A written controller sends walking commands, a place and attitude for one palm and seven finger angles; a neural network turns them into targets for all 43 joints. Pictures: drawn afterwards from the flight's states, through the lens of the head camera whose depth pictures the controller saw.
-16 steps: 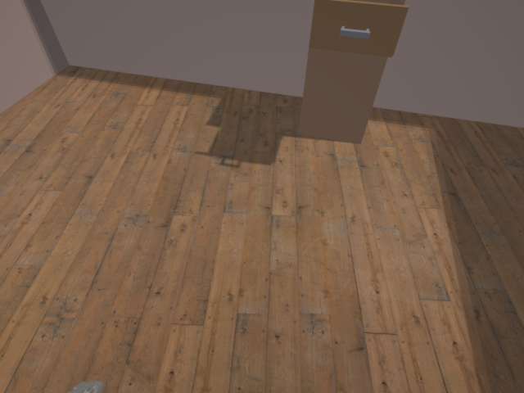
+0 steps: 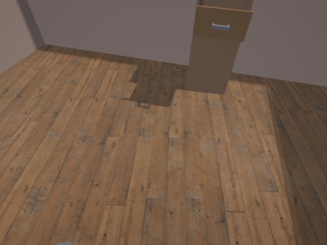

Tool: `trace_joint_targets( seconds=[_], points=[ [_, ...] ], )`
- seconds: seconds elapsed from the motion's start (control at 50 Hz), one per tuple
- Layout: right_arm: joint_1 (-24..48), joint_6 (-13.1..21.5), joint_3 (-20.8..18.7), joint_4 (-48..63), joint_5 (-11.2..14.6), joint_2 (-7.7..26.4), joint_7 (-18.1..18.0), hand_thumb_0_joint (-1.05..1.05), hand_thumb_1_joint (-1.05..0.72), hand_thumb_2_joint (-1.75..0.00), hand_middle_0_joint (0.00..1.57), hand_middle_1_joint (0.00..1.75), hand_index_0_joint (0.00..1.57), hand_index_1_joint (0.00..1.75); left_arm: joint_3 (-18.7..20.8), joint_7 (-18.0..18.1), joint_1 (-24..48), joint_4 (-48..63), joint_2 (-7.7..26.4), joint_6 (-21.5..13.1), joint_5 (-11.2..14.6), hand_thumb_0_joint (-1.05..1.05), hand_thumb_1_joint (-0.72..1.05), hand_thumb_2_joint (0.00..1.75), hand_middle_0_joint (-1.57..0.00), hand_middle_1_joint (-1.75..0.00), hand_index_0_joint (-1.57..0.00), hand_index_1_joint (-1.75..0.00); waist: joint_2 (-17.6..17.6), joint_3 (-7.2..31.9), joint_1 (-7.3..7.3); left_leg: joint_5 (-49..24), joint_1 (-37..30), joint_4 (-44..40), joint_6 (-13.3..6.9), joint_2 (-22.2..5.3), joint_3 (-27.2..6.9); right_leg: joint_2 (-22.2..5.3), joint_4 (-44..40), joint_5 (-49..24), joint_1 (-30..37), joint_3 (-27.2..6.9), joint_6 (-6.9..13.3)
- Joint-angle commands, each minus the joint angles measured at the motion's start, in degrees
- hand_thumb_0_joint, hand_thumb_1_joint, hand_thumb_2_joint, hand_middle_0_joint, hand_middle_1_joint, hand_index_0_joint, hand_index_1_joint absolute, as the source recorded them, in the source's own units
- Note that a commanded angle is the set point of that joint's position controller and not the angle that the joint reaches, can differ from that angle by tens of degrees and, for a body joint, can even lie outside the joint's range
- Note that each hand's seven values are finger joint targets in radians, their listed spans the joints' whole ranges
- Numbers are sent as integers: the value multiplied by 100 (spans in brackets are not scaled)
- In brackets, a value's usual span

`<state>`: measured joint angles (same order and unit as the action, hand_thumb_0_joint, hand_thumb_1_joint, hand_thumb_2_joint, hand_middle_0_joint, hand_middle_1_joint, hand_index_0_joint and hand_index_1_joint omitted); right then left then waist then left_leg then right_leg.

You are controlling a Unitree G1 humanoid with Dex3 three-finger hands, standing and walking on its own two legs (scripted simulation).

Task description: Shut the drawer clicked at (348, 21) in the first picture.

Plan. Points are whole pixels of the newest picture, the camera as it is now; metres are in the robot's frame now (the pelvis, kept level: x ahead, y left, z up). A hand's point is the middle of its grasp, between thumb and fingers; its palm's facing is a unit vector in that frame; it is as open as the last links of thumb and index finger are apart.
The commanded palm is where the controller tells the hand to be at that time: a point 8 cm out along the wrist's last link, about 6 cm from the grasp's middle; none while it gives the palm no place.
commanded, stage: stand and wait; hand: left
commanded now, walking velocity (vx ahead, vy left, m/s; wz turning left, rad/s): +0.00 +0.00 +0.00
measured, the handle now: (220, 26) +1.38 -0.29 -0.01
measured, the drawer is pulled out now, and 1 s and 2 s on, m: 0.29 0.29 0.29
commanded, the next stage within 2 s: look at it before walking up in 0.50 s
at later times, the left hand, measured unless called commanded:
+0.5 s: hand out of the picture +0.05 +0.25 -0.15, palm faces -0.03 -0.94 -0.34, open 7.4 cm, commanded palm none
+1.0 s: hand out of the picture +0.06 +0.24 -0.15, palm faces -0.03 -0.94 -0.33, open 7.4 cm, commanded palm none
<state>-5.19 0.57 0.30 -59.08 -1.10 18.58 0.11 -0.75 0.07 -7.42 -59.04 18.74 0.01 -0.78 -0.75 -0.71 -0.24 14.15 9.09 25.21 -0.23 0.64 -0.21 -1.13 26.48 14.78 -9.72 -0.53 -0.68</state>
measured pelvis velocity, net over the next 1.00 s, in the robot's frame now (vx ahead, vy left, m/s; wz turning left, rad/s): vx -0.01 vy -0.01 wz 0.00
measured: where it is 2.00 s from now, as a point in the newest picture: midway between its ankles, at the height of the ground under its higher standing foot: outside the picture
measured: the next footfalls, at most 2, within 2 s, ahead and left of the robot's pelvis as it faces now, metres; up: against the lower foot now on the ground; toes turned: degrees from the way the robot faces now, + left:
left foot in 1.98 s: +0.37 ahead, +0.06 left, +0.00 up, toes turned -11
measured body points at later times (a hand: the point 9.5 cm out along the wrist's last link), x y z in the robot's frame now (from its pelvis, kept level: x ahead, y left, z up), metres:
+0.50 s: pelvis -0.02 -0.01 +0.00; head -0.01 +0.00 +0.45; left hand +0.05 +0.29 -0.13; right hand +0.05 -0.30 -0.13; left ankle +0.00 +0.12 -0.74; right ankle +0.00 -0.13 -0.74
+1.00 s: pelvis -0.01 -0.01 +0.00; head -0.01 +0.00 +0.45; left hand +0.06 +0.29 -0.13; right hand +0.07 -0.30 -0.13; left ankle +0.00 +0.12 -0.74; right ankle +0.00 -0.13 -0.74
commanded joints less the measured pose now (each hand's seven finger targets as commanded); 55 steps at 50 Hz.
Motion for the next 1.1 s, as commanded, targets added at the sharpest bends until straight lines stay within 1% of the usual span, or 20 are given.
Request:
trace_joint_targets(
  seconds=[0.0, 0.04, 0.08, 0.18, 0.26, 0.28, 0.36, 0.48, 0.58, 0.64, 0.68, 0.7, 0.72, 0.78, 0.86, 0.92, 0.96, 0.98, 1.06, 1.08],
  points=[
    [310, 146, -289, 309, 36, 1197, -95, 0, -90, -90, 20, 30, 20, 30, 293, 73, 290, 376, 1212, -124, 17, 0, 90, 90, -20, -30, -20, -30, 105, 292, 17, -1075, -20, -443, -192, -666, -499, -548, -483, -1026, 76, -469, 244],
    [285, 143, -277, 262, 37, 1203, -93, 0, -90, -90, 20, 30, 20, 30, 293, 69, 293, 342, 1226, -128, 17, 0, 90, 90, -20, -30, -20, -30, 48, 259, 23, -1008, 7, -476, -176, -660, -504, -555, -535, -981, 83, -493, 253],
    [272, 138, -278, 224, 42, 1209, -87, 0, -90, -90, 20, 30, 20, 30, 289, 64, 275, 307, 1219, -121, 16, 0, 90, 90, -20, -30, -20, -30, 80, 198, 11, -826, 38, -534, -185, -665, -534, -554, -594, -749, 35, -493, 244],
    [202, 135, -263, 99, 47, 1235, -78, 0, -90, -90, 20, 30, 20, 30, 278, 57, 227, 200, 1242, -135, 23, 0, 90, 90, -20, -30, -20, -30, 58, 289, 17, -747, -36, -568, -170, -679, -541, -579, -695, -638, 63, -548, 256],
    [146, 125, -250, 24, 58, 1258, -71, 0, -90, -90, 20, 30, 20, 30, 272, 53, 242, 141, 1264, -135, 23, 0, 90, 90, -20, -30, -20, -30, 12, 197, 23, -661, 42, -607, -155, -677, -569, -564, -748, -510, 34, -565, 258],
    [138, 128, -248, -4, 55, 1262, -70, 0, -90, -90, 20, 30, 20, 30, 268, 51, 247, 123, 1263, -128, 24, 0, 90, 90, -20, -30, -20, -30, 62, 158, 18, -566, 82, -654, -155, -676, -587, -561, -766, -391, 25, -568, 250],
    [101, 137, -242, -52, 62, 1277, -68, 0, -90, -90, 20, 30, 20, 30, 269, 52, 205, 87, 1259, -132, 26, 0, 90, 90, -20, -30, -20, -30, 32, 239, 3, -649, 44, -657, -166, -694, -617, -564, -760, -450, 78, -550, 250],
    [80, 135, -236, -112, 58, 1269, -64, 0, -90, -90, 20, 30, 20, 30, 261, 50, 203, 46, 1261, -128, 20, 0, 90, 90, -20, -30, -20, -30, 74, 150, 10, -547, 81, -712, -152, -697, -609, -565, -798, -341, 5, -567, 242],
    [81, 135, -235, -117, 62, 1259, -61, 0, -90, -90, 20, 30, 20, 30, 260, 50, 207, 39, 1262, -131, 12, 0, 90, 90, -20, -30, -20, -30, 28, 134, 6, -544, 89, -721, -150, -702, -606, -576, -834, -321, -3, -566, 238],
    [105, 139, -235, -107, 58, 1265, -63, 0, -90, -90, 20, 30, 20, 30, 256, 47, 210, 44, 1256, -139, 14, 0, 90, 90, -20, -30, -20, -30, 38, 150, 10, -646, 15, -707, -144, -700, -598, -575, -827, -445, -27, -577, 242],
    [92, 143, -240, -103, 61, 1246, -60, 0, -90, -90, 20, 30, 20, 30, 266, 53, 209, 57, 1253, -146, 9, 0, 90, 90, -20, -30, -20, -30, 53, 231, 19, -737, -19, -694, -146, -711, -594, -592, -813, -554, 40, -554, 245],
    [112, 139, -240, -108, 60, 1246, -61, 0, -90, -90, 20, 30, 20, 30, 264, 52, 210, 51, 1254, -152, 12, 0, 90, 90, -20, -30, -20, -30, 13, 230, 11, -766, -30, -673, -138, -707, -589, -584, -818, -598, 37, -568, 245],
    [125, 139, -237, -102, 58, 1254, -64, 0, -90, -90, 20, 30, 20, 30, 261, 51, 220, 51, 1247, -146, 15, 0, 90, 90, -20, -30, -20, -30, 69, 184, 19, -749, -27, -696, -136, -704, -599, -578, -824, -581, 9, -573, 246],
    [131, 134, -241, -98, 60, 1248, -62, 0, -90, -90, 20, 30, 20, 30, 261, 52, 224, 44, 1248, -144, 8, 0, 90, 90, -20, -30, -20, -30, 60, 152, 14, -727, -15, -717, -135, -708, -595, -571, -825, -569, -3, -559, 238],
    [132, 136, -239, -86, 66, 1253, -61, 0, -90, -90, 20, 30, 20, 30, 267, 48, 205, 44, 1246, -143, 5, 0, 90, 90, -20, -30, -20, -30, 71, 232, 8, -739, -34, -725, -144, -714, -610, -566, -828, -568, 60, -552, 236],
    [163, 144, -242, -87, 62, 1252, -65, 0, -90, -90, 20, 30, 20, 30, 262, 47, 204, 38, 1244, -152, 9, 0, 90, 90, -20, -30, -20, -30, 84, 264, 9, -873, -113, -705, -139, -723, -592, -583, -824, -747, 77, -542, 236],
    [144, 134, -237, -83, 70, 1262, -64, 0, -90, -90, 20, 30, 20, 30, 264, 48, 206, 41, 1253, -154, 8, 0, 90, 90, -20, -30, -20, -30, 14, 242, 19, -893, -112, -702, -136, -726, -589, -578, -828, -787, 71, -546, 240],
    [165, 138, -235, -96, 65, 1268, -67, 0, -90, -90, 20, 30, 20, 30, 260, 47, 200, 31, 1250, -154, 10, 0, 90, 90, -20, -30, -20, -30, 60, 250, 14, -918, -136, -701, -133, -730, -570, -587, -828, -822, 70, -547, 240],
    [153, 149, -230, -97, 74, 1280, -72, 0, -90, -90, 20, 30, 20, 30, 263, 56, 181, 31, 1263, -161, 13, 0, 90, 90, -20, -30, -20, -30, 58, 377, 8, -1172, -212, -687, -132, -748, -562, -592, -768, -1120, 218, -506, 240],
    [162, 145, -227, -97, 73, 1270, -74, 0, -90, -90, 20, 30, 20, 30, 260, 56, 208, 29, 1261, -157, 15, 0, 90, 90, -20, -30, -20, -30, 72, 311, 8, -1116, -178, -717, -127, -746, -565, -584, -785, -1067, 199, -509, 234]
  ],
)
